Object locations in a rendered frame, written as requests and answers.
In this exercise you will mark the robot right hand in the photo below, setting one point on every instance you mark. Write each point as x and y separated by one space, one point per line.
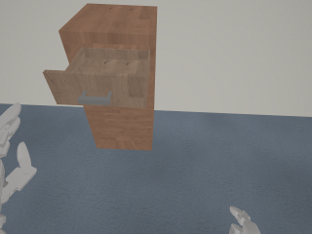
244 219

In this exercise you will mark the cabinet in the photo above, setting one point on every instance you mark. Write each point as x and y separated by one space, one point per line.
125 27

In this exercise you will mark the drawer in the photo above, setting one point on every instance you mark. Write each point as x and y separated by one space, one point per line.
123 72

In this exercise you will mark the robot left hand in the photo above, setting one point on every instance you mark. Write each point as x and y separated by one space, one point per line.
20 176

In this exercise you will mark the handle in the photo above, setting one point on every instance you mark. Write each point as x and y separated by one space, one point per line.
83 99

